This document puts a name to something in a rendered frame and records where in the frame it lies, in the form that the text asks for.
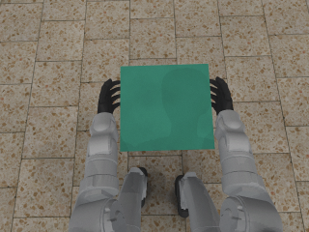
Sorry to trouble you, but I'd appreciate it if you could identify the carton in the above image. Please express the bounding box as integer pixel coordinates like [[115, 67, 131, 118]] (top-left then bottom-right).
[[120, 64, 215, 152]]

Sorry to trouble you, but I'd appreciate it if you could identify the robot right forearm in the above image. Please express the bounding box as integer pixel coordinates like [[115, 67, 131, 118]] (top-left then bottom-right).
[[214, 109, 284, 232]]

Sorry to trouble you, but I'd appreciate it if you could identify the robot left hand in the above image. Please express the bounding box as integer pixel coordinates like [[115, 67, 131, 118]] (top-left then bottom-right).
[[98, 78, 121, 114]]

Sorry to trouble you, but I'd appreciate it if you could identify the robot left forearm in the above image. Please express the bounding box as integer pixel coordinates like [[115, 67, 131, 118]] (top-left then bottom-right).
[[68, 112, 120, 232]]

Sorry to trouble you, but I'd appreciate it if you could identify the robot right hand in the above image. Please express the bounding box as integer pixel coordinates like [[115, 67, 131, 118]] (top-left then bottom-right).
[[210, 76, 234, 116]]

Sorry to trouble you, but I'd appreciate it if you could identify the robot right foot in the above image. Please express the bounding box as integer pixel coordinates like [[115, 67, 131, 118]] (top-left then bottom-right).
[[175, 175, 189, 218]]

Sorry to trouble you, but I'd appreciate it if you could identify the robot left thigh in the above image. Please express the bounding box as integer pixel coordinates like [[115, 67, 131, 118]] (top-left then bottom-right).
[[117, 172, 148, 232]]

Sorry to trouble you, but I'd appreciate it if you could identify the robot left upper arm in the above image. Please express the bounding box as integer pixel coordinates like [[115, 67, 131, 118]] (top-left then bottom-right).
[[69, 197, 127, 232]]

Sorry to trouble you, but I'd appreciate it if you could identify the robot right upper arm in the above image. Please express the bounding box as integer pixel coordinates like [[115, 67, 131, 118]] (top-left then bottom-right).
[[219, 195, 283, 232]]

